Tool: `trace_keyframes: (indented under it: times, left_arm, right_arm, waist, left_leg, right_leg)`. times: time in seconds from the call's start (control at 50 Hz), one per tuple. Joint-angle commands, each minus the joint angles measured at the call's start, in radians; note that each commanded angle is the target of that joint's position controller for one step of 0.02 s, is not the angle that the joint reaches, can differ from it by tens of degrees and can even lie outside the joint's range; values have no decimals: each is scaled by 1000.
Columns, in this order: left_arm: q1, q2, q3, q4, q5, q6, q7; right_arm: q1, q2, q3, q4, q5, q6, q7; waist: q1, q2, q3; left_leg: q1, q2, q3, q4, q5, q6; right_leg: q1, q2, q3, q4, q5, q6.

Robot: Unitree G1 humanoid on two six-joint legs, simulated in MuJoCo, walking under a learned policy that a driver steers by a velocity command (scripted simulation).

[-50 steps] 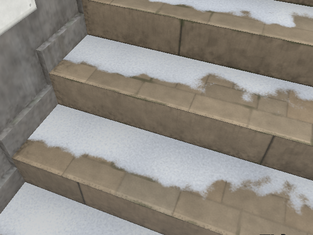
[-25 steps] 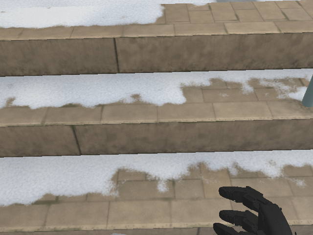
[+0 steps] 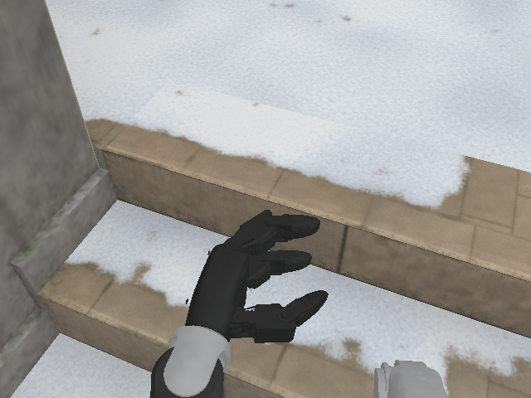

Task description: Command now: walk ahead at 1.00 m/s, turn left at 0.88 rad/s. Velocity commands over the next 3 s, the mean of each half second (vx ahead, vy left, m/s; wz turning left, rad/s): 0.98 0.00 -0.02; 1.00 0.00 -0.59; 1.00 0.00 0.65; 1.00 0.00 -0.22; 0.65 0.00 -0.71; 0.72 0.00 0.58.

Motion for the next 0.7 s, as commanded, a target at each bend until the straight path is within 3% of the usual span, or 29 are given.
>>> trace_keyframes:
  times: [0.02, 0.04, 0.06, 0.08, 0.1, 0.12, 0.14, 0.16, 0.2, 0.24, 0.28, 0.32, 0.36, 0.38, 0.4, 0.42, 0.44, 0.46, 0.48, 0.5, 0.52, 0.54, 0.58, 0.6, 0.62, 0.64, 0.66, 0.68, 0.7]
  left_arm:
    - [-10, 145, 65, -99, -12, -25, 70]
    - [242, 295, 153, -29, -27, -12, 92]
    - [584, 447, 232, 83, -55, -5, 91]
    - [808, 569, 269, 205, -64, -1, 80]
    - [782, 562, 255, 339, -65, 32, 90]
    - [627, 438, 240, 320, -76, 50, 107]
    - [567, 278, 204, 365, -68, 65, 101]
    - [506, 124, 167, 430, -52, 70, 82]
    - [503, 56, 167, 530, -33, 92, 50]
    - [456, 89, 169, 557, -47, 97, 27]
    - [361, 172, 176, 521, -76, 97, 36]
    - [377, 316, 209, 487, -79, 79, 53]
    - [451, 362, 220, 485, -95, 84, 57]
    - [605, 378, 225, 526, -101, 103, 53]
    - [694, 352, 214, 559, -74, 114, 48]
    - [682, 423, 244, 553, -68, 127, 60]
    - [523, 449, 257, 490, -64, 134, 74]
    - [422, 417, 259, 419, -49, 123, 82]
    - [352, 238, 227, 339, -26, 99, 63]
    - [267, 129, 204, 295, -41, 40, 46]
    - [305, 136, 200, 251, -112, 14, 30]
    - [202, 145, 190, 204, -127, 23, 26]
    - [42, -56, 95, 3, -170, 78, 20]
    - [-11, -59, 70, -84, -143, 95, 1]
    - [-12, 8, 65, -159, -119, 99, -34]
    - [158, 147, 103, -142, -83, 100, -54]
    - [371, 331, 183, 15, -19, 97, -45]
    - [602, 390, 232, 115, -33, 105, -2]
    - [752, 441, 274, 165, -37, 126, 22]
  right_arm:
    - [-72, -226, -62, -110, 29, -68, -44]
    - [-180, -357, -106, -143, 14, -70, -41]
    - [-360, -498, -155, -200, -9, -66, -48]
    - [-481, -434, -147, -269, -64, -86, -41]
    - [-431, -147, -92, -312, -71, -101, -5]
    - [-307, -128, -86, -287, -51, -122, 52]
    - [-434, -74, -60, -374, -37, -113, 86]
    - [-520, 25, -10, -466, -43, -99, 98]
    - [-467, 73, 30, -498, -45, -87, 99]
    - [-433, 75, 58, -523, -20, -68, 74]
    - [-470, -8, 64, -573, -47, -57, 42]
    - [-533, -3, 85, -614, -111, -62, 35]
    - [-587, -38, 79, -628, -97, -69, 31]
    - [-702, -56, 68, -664, -71, -81, 15]
    - [-686, -143, 22, -660, -48, -108, 6]
    - [-637, -153, 8, -676, -45, -110, 1]
    - [-436, -272, -49, -599, -20, -116, 2]
    - [-289, -331, -91, -449, 20, -84, 0]
    - [-227, -289, -78, -322, 19, -62, -21]
    - [-58, -227, -57, -219, -59, -42, -23]
    - [67, -173, -57, -186, -138, -25, -22]
    - [44, -137, -63, -156, -159, -14, -19]
    - [-77, -122, -84, -87, -120, -20, -41]
    - [-197, -111, -74, -65, -92, -28, -49]
    - [-417, -98, -51, -76, -64, -36, -65]
    - [-772, -152, -43, -170, -59, -36, -70]
    - [-766, -266, -83, -183, -67, -58, -97]
    - [-778, -515, -147, -241, -43, -83, -82]
    - [-750, -606, -180, -262, 1, -76, -71]
  waist:
    - [127, -11, -138]
    - [273, 75, -318]
    - [444, 199, -460]
    - [467, -28, -503]
    - [250, -653, -325]
    - [160, -527, -194]
    - [125, -367, 44]
    - [47, -230, 171]
    - [-71, -78, 195]
    - [-136, -68, 216]
    - [-183, 9, 259]
    - [-155, 63, 105]
    - [-117, 73, -12]
    - [-65, 5, -19]
    - [-73, -22, -77]
    - [-100, -227, -127]
    - [-207, -217, -155]
    - [-191, -185, -174]
    - [-104, 49, 35]
    - [-138, 231, 132]
    - [-173, 265, -59]
    - [-195, 224, -132]
    - [-88, 230, -17]
    - [7, 173, 102]
    - [154, 137, 194]
    - [343, 102, 184]
    - [377, 9, -36]
    - [443, 113, -177]
    - [505, 154, -277]
  left_leg:
    - [-774, 96, -159, -270, 921, 139]
    - [-485, 101, -150, 25, 1459, 86]
    - [-266, 120, -198, 322, 1683, 52]
    - [-243, 94, -137, 648, 1355, 49]
    - [-625, -75, -72, 1036, 204, 35]
    - [-861, -57, -117, 1472, 107, 41]
    - [-987, -12, -1, 1691, 82, 48]
    - [-1049, 9, -7, 1799, 44, 57]
    - [-1056, 46, -3, 1779, 16, 59]
    - [-1084, 128, 37, 1747, -12, 18]
    - [-975, 205, 130, 1477, 78, -44]
    - [-720, 234, 207, 1335, 280, -83]
    - [-428, 235, 282, 1006, 307, -79]
    - [-346, 159, 399, 791, 58, -84]
    - [-279, 113, 433, 636, -117, -89]
    - [-189, 99, 373, 334, -136, -140]
    - [-27, 132, 272, -2, 222, -105]
    - [67, 194, 212, -261, 498, -110]
    - [287, 317, 117, -411, 861, -118]
    - [668, 383, 142, 110, 1743, -156]
    - [915, 547, 59, 274, 2022, -22]
    - [937, 555, 66, 206, 1689, 47]
    - [760, 610, 18, -43, 794, 25]
    - [522, 598, 93, -168, 665, -25]
    - [146, 537, 238, -304, 688, -81]
    - [-245, 373, 470, -333, 1117, -148]
    - [-481, 264, 476, -300, 1825, -69]
    - [-375, 347, 426, -137, 2331, -24]
    - [-212, 377, 372, 118, 2564, 2]
  right_leg:
    - [1310, 102, -220, -537, -30, 58]
    - [1389, 92, -74, -691, -200, 36]
    - [1465, 70, 102, -879, -339, 2]
    - [1572, 35, 257, -1076, -418, -39]
    - [1572, -152, 840, -1485, -166, -183]
    - [1492, -274, 1239, -1652, -423, -308]
    - [1284, -238, 1105, -1660, -586, -327]
    - [1084, -181, 882, -1606, -577, -279]
    - [968, -83, 545, -1534, -322, -160]
    - [892, -80, 409, -1592, -144, -133]
    - [703, -36, 290, -1666, -68, -122]
    - [662, -34, 281, -1703, -5, -133]
    - [758, -35, 204, -1731, 289, -147]
    - [896, 9, 174, -1683, 725, -150]
    - [1126, 89, 114, -1443, 1192, -107]
    - [1265, 82, 219, -1300, 1225, -103]
    - [1303, 98, 252, -1044, 1332, -60]
    - [1295, 68, 230, -811, 922, -54]
    - [848, 152, 183, -559, 22, -28]
    - [161, 239, 141, -14, -305, -53]
    - [-161, 243, 92, 377, -356, -39]
    - [-300, 196, 69, 595, -375, -36]
    - [-475, 17, 146, 706, -472, -13]
    - [-409, -38, 175, 572, -519, -7]
    - [-157, -114, 154, 178, -557, -7]
    - [401, -63, 66, -274, -479, -31]
    - [1080, 199, -167, -227, -33, 2]
    - [1310, 190, -151, -292, -48, 34]
    - [1401, 221, -134, -472, -65, 30]
Next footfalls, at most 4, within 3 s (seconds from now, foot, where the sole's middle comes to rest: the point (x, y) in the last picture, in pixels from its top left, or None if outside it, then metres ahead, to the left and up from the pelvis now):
0.08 right None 0.24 -0.18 -0.61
0.48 left None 0.36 0.21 -0.61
0.76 right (313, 319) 0.58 -0.06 -0.45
1.10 left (278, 147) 0.92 0.02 -0.28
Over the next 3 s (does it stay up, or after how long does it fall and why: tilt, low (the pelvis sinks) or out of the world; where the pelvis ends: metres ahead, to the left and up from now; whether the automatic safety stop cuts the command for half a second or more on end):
stays up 2.07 -0.15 0.45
